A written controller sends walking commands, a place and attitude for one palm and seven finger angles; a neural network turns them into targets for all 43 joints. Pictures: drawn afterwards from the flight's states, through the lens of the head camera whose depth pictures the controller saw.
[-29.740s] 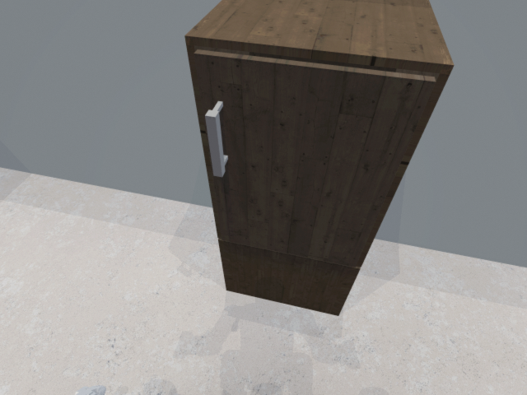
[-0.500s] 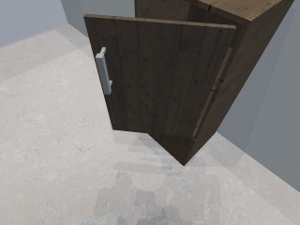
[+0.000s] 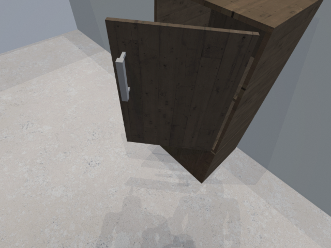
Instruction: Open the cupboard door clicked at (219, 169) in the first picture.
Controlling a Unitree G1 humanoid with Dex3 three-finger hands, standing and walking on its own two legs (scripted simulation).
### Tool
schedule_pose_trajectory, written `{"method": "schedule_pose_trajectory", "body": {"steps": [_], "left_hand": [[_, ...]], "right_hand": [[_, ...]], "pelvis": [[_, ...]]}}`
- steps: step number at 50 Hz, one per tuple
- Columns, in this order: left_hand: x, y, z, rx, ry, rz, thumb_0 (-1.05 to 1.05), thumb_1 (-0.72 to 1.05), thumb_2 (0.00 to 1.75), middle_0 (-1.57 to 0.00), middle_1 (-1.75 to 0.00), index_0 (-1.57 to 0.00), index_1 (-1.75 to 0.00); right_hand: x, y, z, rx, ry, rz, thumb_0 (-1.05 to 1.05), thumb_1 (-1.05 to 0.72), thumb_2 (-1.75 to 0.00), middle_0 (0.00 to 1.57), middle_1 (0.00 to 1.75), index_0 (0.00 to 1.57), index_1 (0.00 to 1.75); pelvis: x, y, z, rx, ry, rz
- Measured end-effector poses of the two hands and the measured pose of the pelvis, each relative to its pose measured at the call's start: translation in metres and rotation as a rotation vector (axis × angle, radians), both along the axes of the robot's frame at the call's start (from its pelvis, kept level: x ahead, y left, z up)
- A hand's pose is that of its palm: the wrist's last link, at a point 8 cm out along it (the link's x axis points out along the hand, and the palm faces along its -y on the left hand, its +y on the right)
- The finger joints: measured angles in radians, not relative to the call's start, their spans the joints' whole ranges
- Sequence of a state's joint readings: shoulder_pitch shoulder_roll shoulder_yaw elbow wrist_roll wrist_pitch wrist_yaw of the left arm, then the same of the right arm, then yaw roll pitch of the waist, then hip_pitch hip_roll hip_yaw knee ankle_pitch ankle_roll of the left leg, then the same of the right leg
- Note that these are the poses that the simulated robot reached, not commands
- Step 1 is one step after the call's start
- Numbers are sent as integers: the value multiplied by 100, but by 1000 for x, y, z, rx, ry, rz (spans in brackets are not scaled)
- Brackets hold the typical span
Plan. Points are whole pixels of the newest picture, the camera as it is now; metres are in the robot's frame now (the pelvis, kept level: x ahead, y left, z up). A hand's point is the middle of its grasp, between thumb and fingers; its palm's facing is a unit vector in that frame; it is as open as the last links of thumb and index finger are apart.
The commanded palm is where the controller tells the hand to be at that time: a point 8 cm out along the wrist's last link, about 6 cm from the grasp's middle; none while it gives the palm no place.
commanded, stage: come to a stop and stand still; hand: left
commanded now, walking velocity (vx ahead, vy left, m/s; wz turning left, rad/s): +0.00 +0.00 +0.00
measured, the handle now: (124, 77) +0.60 +0.17 +0.05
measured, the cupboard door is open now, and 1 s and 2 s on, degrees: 40 40 40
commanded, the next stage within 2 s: look again from close up in 0.72 s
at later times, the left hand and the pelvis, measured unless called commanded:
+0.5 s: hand out of the picture +0.00 +0.11 -0.18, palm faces +0.03 -0.98 -0.19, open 7.3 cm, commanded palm none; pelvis +0.00 -0.05 +0.00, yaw +1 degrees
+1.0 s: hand out of the picture +0.00 +0.13 -0.19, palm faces +0.01 -0.98 -0.19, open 7.4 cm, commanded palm none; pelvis +0.00 -0.03 -0.01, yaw +0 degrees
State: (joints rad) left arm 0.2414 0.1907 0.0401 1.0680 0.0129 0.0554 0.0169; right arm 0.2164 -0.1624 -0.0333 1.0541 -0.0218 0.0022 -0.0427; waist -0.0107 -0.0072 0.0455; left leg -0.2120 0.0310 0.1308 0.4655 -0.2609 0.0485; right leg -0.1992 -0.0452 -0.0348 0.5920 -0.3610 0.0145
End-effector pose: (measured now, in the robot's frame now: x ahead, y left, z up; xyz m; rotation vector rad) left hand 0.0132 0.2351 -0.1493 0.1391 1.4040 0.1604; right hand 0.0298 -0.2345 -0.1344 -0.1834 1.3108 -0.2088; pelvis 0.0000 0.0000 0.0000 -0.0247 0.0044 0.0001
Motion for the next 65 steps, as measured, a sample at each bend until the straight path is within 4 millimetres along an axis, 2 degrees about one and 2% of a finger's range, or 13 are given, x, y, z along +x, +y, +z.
{"method": "schedule_pose_trajectory", "body": {"steps": [3,9,16,23,37,44,51,58,65], "left_hand": [[-1,-14,-3,13,-17,-17,1,91,90,-19,-30,-19,-29],[-4,-37,4,13,-10,-35,1,93,90,-20,-30,-20,-29],[-9,-54,5,15,-7,-21,1,94,90,-20,-30,-20,-30],[-19,-68,4,3,17,0,1,93,90,-20,-30,-20,-29],[-30,-86,-1,-40,44,32,1,92,90,-20,-30,-20,-29],[-27,-79,-2,-25,21,6,1,92,90,-20,-30,-20,-30],[-13,-47,-5,6,-36,-28,1,91,90,-20,-30,-20,-30],[2,-18,2,45,-95,-50,1,91,90,-20,-30,-20,-29],[3,-5,7,62,-87,-65,1,91,90,-20,-30,-19,-29]], "right_hand": [[-20,-11,-11,25,47,-28,0,-92,-90,20,30,21,30],[-56,-18,-14,68,130,-56,0,-91,-90,20,30,20,30],[-76,-21,-14,94,191,-64,0,-91,-90,20,30,20,30],[-68,-24,-15,104,188,-51,0,-91,-90,20,30,20,30],[-24,-37,-11,62,104,-11,1,-92,-90,20,30,20,30],[-10,-40,-11,43,58,2,1,-93,-90,20,30,20,30],[4,-24,-13,37,-52,19,1,-93,-90,20,30,20,30],[1,-12,-14,48,-59,39,0,-94,-90,20,30,20,30],[-10,-9,-13,55,-25,45,0,-93,-90,20,30,20,30]], "pelvis": [[-4,-12,-6,35,1,-9],[-2,-27,-2,33,-8,1],[-1,-43,0,33,-19,5],[1,-52,1,33,-19,12],[9,-54,1,31,-17,16],[7,-47,-3,9,-4,2],[0,-29,-9,14,-21,-3],[-7,-17,-9,24,-22,-7],[-10,-13,-6,31,-10,-10]]}}
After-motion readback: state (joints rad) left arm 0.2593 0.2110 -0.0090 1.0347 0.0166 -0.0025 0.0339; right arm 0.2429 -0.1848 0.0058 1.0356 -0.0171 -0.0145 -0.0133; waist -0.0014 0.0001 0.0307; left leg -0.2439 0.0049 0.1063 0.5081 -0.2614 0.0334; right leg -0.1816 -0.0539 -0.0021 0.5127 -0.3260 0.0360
